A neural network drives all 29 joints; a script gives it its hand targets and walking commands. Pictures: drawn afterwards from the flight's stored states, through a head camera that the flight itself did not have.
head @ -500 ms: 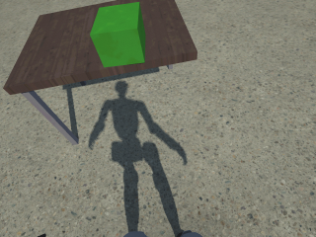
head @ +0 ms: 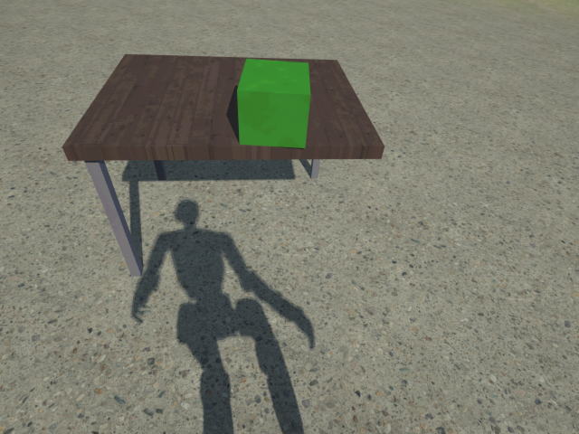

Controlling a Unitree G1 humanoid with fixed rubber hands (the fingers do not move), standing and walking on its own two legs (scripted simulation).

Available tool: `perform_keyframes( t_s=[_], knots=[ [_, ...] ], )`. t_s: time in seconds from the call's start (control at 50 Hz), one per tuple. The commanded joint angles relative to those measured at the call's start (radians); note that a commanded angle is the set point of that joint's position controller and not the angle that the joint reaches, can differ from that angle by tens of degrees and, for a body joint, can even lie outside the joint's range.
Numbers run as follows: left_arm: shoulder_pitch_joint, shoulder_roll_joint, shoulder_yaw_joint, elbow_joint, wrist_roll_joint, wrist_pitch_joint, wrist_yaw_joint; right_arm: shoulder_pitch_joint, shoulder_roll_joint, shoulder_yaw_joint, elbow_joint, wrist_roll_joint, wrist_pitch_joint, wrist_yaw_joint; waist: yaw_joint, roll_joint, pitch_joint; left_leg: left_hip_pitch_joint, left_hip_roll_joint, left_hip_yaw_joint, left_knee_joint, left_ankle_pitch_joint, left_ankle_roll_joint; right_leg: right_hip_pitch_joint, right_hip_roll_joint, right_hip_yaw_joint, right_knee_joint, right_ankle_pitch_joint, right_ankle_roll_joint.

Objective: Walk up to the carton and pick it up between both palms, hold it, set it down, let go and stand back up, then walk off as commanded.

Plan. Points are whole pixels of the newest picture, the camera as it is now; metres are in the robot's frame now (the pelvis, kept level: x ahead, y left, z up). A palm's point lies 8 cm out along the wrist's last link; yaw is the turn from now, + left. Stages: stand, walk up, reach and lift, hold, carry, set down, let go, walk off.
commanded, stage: walk off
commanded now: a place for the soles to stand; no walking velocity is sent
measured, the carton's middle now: (274, 102) +1.10 +0.03 -0.02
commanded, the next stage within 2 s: stand in 1.78 s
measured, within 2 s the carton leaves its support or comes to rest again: neither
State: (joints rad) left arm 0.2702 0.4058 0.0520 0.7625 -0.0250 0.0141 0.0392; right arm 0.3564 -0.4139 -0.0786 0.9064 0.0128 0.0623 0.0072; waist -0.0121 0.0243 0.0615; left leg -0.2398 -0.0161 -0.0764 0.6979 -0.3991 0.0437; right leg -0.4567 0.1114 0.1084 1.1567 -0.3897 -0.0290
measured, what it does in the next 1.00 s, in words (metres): walks ahead: right foot, then left foot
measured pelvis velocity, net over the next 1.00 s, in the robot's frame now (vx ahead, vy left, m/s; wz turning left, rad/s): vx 0.12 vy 0.03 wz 0.03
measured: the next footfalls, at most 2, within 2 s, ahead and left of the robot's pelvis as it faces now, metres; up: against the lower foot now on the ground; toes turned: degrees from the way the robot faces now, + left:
right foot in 0.28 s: +0.07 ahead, -0.11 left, +0.00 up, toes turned +7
left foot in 0.64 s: +0.14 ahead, +0.16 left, +0.00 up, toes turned -1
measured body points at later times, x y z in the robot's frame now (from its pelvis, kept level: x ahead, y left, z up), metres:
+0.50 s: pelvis +0.03 +0.00 +0.01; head +0.05 -0.01 +0.46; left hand +0.07 +0.34 -0.08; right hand +0.11 -0.32 -0.11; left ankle +0.03 +0.13 -0.68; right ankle +0.03 -0.11 -0.73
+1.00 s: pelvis +0.12 +0.03 +0.00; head +0.16 +0.05 +0.45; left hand +0.23 +0.34 -0.11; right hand +0.21 -0.30 -0.10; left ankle +0.10 +0.16 -0.73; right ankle +0.16 -0.10 -0.73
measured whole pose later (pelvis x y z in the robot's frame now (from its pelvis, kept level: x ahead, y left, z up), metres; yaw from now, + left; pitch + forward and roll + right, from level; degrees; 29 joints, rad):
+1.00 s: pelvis +0.12 +0.03 +0.00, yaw +2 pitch -1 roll -1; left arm 0.18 0.40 0.05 0.79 -0.03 -0.03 0.00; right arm 0.23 -0.41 -0.07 0.86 0.01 -0.04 0.00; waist -0.01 -0.03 0.10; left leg -0.26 0.01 -0.06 0.63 -0.35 -0.01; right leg -0.33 0.03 0.09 0.59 -0.23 -0.02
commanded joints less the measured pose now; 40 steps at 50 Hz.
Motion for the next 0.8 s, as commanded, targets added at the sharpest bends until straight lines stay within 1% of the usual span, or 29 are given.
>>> perform_keyframes(
  t_s=[0.0,0.02,0.06,0.08,0.14,0.16,0.18,0.2,0.22,0.24,0.26,0.28,0.34,0.4,0.42,0.44,0.46,0.5,0.54,0.56,0.58,0.6,0.62,0.64,0.66,0.7,0.72,0.74,0.78],
  knots=[
    [-0.055,0.209,0.073,0.003,0.043,-0.043,-0.021,0.033,-0.241,-0.071,-0.147,-0.061,-0.071,0.022,-0.075,0.187,0.034,0.185,0.173,-0.360,-0.448,-0.329,0.132,-0.197,-0.077,-0.074,-0.217,-0.049,0.055],
    [-0.073,0.210,0.084,0.001,0.043,-0.049,-0.025,0.040,-0.255,-0.085,-0.149,-0.070,-0.065,0.024,-0.080,0.128,0.042,0.194,0.198,-0.379,-0.428,-0.311,0.157,-0.183,-0.087,-0.075,-0.284,-0.078,0.067],
    [0.003,0.239,0.094,0.028,0.042,-0.050,-0.035,0.055,-0.257,-0.082,-0.178,-0.071,-0.064,0.018,-0.058,0.120,-0.023,0.232,0.170,-0.348,-0.447,-0.238,0.080,-0.069,-0.060,-0.125,-0.349,-0.105,0.058],
    [0.032,0.193,0.080,0.000,0.048,-0.058,-0.029,0.055,-0.244,-0.093,-0.191,-0.073,-0.069,0.019,-0.046,0.138,-0.049,0.242,0.203,-0.336,-0.403,-0.184,0.135,-0.068,-0.067,-0.096,-0.430,-0.168,0.034],
    [0.066,0.187,0.068,0.042,0.040,-0.066,-0.029,0.053,-0.252,-0.091,-0.217,-0.060,-0.072,0.013,-0.044,0.170,-0.077,0.278,0.164,-0.280,-0.360,0.038,0.096,0.001,-0.048,-0.108,-0.533,-0.061,0.015],
    [0.091,0.158,0.058,0.046,0.042,-0.075,-0.022,0.031,-0.248,-0.084,-0.218,-0.051,-0.073,0.018,-0.027,0.171,-0.087,0.222,0.154,-0.241,-0.319,0.118,0.119,0.084,-0.068,-0.104,-0.617,-0.023,0.009],
    [0.151,0.154,0.075,0.048,0.040,-0.074,-0.026,-0.052,-0.262,-0.092,-0.218,-0.059,-0.069,0.017,0.042,0.122,-0.068,0.130,0.158,-0.232,-0.295,-0.028,0.099,0.180,-0.054,-0.094,-0.723,0.058,-0.012],
    [0.211,0.155,0.082,0.062,0.035,-0.074,-0.019,-0.076,-0.248,-0.085,-0.253,-0.061,-0.065,0.020,0.072,0.032,-0.086,0.015,0.116,-0.186,-0.258,-0.144,0.076,0.308,-0.048,-0.073,-0.778,0.110,-0.037],
    [0.279,0.185,0.088,0.073,0.039,-0.075,-0.021,-0.099,-0.252,-0.084,-0.264,-0.065,-0.070,0.015,0.107,0.076,-0.103,-0.137,0.087,-0.154,-0.243,-0.202,0.026,0.457,-0.054,-0.036,-0.753,0.058,-0.071],
    [0.311,0.204,0.087,0.078,0.051,-0.084,-0.011,-0.145,-0.209,-0.068,-0.252,-0.068,-0.068,0.015,0.117,0.046,-0.089,-0.246,0.040,-0.125,-0.140,-0.166,0.028,0.501,-0.141,0.138,-0.776,-0.076,-0.093],
    [0.256,0.281,0.095,0.067,0.058,-0.098,-0.014,-0.156,-0.161,-0.052,-0.255,-0.064,-0.077,0.014,0.109,-0.135,-0.039,-0.385,-0.081,-0.034,0.127,-0.163,-0.011,0.452,-0.348,0.470,-0.929,-0.315,-0.172],
    [0.155,0.343,0.108,0.054,0.055,-0.093,-0.017,-0.086,-0.206,-0.056,-0.225,-0.060,-0.078,0.006,0.064,-0.177,0.010,-0.421,-0.051,-0.039,0.291,-0.148,-0.020,0.345,-0.425,0.619,-1.006,-0.474,-0.203],
    [0.078,0.338,0.120,0.031,0.052,-0.111,-0.004,-0.060,-0.253,-0.065,-0.173,-0.064,-0.074,0.035,0.009,-0.054,0.138,-0.418,0.004,-0.074,0.337,-0.015,-0.008,0.268,-0.400,0.558,-1.051,-0.466,-0.142],
    [0.098,0.273,0.103,-0.018,0.044,-0.120,-0.024,-0.048,-0.209,-0.065,-0.175,-0.072,-0.095,0.030,0.038,-0.131,0.060,-0.377,0.026,-0.018,0.292,0.006,-0.027,0.294,-0.348,0.390,-0.953,-0.170,-0.195],
    [0.110,0.262,0.094,-0.007,0.050,-0.112,-0.023,-0.086,-0.203,-0.056,-0.185,-0.067,-0.098,0.025,0.053,-0.087,0.057,-0.411,0.028,-0.014,0.234,-0.027,-0.038,0.386,-0.370,0.407,-0.894,0.026,-0.211],
    [0.134,0.256,0.085,-0.016,0.041,-0.118,-0.024,-0.112,-0.205,-0.051,-0.177,-0.059,-0.102,0.025,0.067,-0.126,0.027,-0.351,0.049,0.005,0.176,-0.023,-0.038,0.371,-0.338,0.288,-0.850,0.204,-0.194],
    [0.149,0.238,0.079,-0.017,0.043,-0.111,-0.030,-0.114,-0.198,-0.048,-0.175,-0.062,-0.113,0.018,0.078,-0.189,0.004,-0.308,0.017,0.044,0.115,-0.072,-0.038,0.375,-0.303,0.272,-0.825,0.293,-0.188],
    [0.136,0.256,0.079,-0.033,0.054,-0.097,-0.030,-0.112,-0.195,-0.039,-0.164,-0.046,-0.120,0.016,0.085,-0.210,-0.017,-0.249,0.028,0.036,-0.012,-0.060,-0.013,0.389,-0.313,0.251,-0.764,0.352,-0.193],
    [0.072,0.249,0.063,-0.024,0.047,-0.088,-0.046,-0.059,-0.178,-0.040,-0.146,-0.045,-0.138,0.001,0.035,-0.234,-0.018,-0.079,0.020,0.056,-0.169,0.047,-0.014,0.288,-0.263,0.162,-0.696,0.418,-0.160],
    [0.037,0.221,0.053,-0.044,0.048,-0.073,-0.042,0.038,-0.170,-0.037,-0.124,-0.040,-0.146,-0.012,-0.030,-0.177,-0.067,0.062,0.019,0.070,-0.334,0.158,-0.003,0.277,-0.249,0.130,-0.540,0.557,-0.125],
    [0.016,0.189,0.047,-0.042,0.035,-0.067,-0.039,0.125,-0.202,-0.056,-0.086,-0.040,-0.153,-0.029,-0.084,-0.075,-0.171,0.272,0.069,-0.021,-0.351,0.260,-0.005,0.169,-0.204,0.090,-0.358,0.574,-0.079],
    [-0.006,0.136,0.029,-0.054,0.030,-0.056,-0.041,0.124,-0.241,-0.068,-0.092,-0.041,-0.162,-0.045,-0.083,0.015,-0.154,0.331,0.166,-0.181,-0.330,0.335,-0.025,0.026,-0.125,0.046,-0.258,0.356,-0.027],
    [0.049,0.097,0.020,-0.049,0.036,-0.060,-0.037,0.076,-0.294,-0.076,-0.068,-0.042,-0.160,-0.045,-0.030,0.186,-0.100,0.366,0.312,-0.366,-0.304,0.528,0.030,-0.117,-0.045,0.024,-0.201,-0.038,0.002],
    [0.070,0.139,0.026,-0.014,0.032,-0.047,-0.033,0.001,-0.337,-0.073,-0.075,-0.035,-0.155,-0.045,0.019,0.098,-0.100,0.285,0.412,-0.473,-0.324,0.367,0.108,-0.110,-0.071,0.018,-0.201,-0.161,0.001],
    [0.094,0.172,0.042,-0.011,0.042,-0.042,-0.036,-0.033,-0.303,-0.069,-0.089,-0.042,-0.152,-0.034,0.025,0.075,-0.086,0.208,0.432,-0.451,-0.294,0.340,0.187,-0.056,-0.108,0.023,-0.189,-0.180,-0.017],
    [0.048,0.167,0.043,0.009,0.034,-0.056,-0.035,-0.099,-0.263,-0.045,-0.092,-0.056,-0.145,-0.023,0.027,0.111,0.022,0.082,0.343,-0.340,-0.313,0.370,0.211,-0.063,-0.110,0.003,-0.219,-0.186,-0.006],
    [0.033,0.166,0.050,0.007,0.032,-0.048,-0.042,-0.094,-0.250,-0.043,-0.098,-0.053,-0.144,-0.032,0.023,0.080,0.043,0.083,0.308,-0.315,-0.292,0.424,0.190,-0.045,-0.112,0.023,-0.237,-0.153,0.002],
    [0.032,0.159,0.045,0.011,0.037,-0.050,-0.039,-0.115,-0.237,-0.037,-0.108,-0.048,-0.149,-0.027,0.023,0.130,0.062,0.043,0.294,-0.255,-0.283,0.500,0.162,-0.018,-0.126,-0.001,-0.308,-0.106,0.013],
    [-0.020,0.139,0.030,0.047,0.027,-0.052,-0.033,-0.118,-0.212,-0.025,-0.109,-0.045,-0.136,-0.027,-0.003,0.148,0.031,0.050,0.196,-0.127,-0.231,0.816,0.093,0.062,-0.099,-0.067,-0.433,-0.027,0.023]
  ],
)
